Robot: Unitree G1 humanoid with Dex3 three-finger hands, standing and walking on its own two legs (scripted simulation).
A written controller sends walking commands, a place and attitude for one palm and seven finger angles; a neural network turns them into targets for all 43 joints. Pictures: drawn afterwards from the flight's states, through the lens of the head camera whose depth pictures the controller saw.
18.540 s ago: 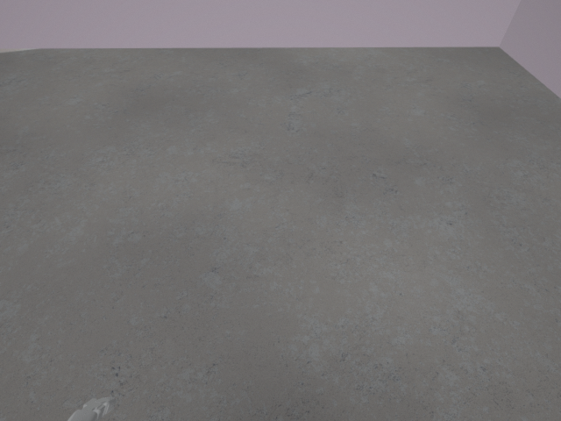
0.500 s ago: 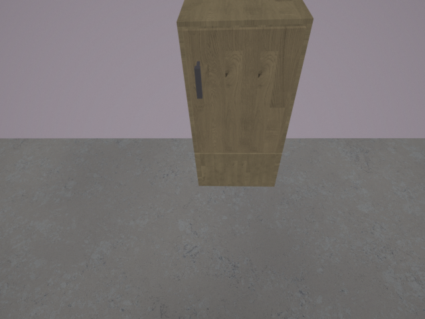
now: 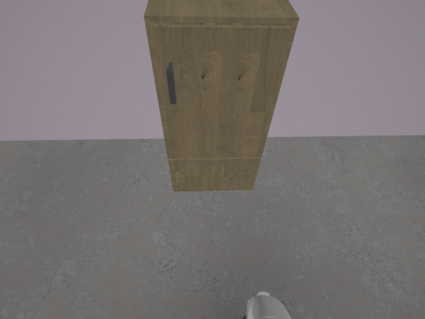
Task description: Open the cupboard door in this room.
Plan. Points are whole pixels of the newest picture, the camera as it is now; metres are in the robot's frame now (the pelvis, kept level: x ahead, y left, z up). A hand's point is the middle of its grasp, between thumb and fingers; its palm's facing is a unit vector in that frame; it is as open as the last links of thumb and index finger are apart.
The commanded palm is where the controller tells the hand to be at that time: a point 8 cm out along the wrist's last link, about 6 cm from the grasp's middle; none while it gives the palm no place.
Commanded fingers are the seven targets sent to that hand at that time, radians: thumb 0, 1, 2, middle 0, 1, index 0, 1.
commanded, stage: take the last steps up to it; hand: left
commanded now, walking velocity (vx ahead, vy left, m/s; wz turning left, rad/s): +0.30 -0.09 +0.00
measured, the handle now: (171, 83) +0.80 +0.16 -0.02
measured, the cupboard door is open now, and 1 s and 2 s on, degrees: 0 0 0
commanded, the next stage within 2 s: come to a stop and stand still in 0.54 s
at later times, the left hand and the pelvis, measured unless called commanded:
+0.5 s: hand (168, 310) +0.17 +0.10 -0.17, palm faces +0.11 -0.98 -0.16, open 7.3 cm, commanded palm none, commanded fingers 0.00 0.90 0.90 -0.20 -0.30 -0.20 -0.30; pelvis +0.17 -0.07 +0.01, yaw +3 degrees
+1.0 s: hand (173, 250) +0.30 +0.10 -0.17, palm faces +0.07 -0.97 -0.25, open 7.4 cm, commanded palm none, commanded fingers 0.00 0.90 0.90 -0.20 -0.30 -0.20 -0.30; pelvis +0.27 -0.09 +0.00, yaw +4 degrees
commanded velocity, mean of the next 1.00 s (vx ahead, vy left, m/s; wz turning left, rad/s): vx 0.07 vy -0.02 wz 0.04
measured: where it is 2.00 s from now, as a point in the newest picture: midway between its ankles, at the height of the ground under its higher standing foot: outside the picture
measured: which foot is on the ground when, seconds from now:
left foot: down 0.00-0.10, up 0.12-0.58, down 0.60-0.96, up 0.98-1.00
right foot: up 0.00-0.08, down 0.10-0.60, up 0.62-0.88, down 0.90-1.00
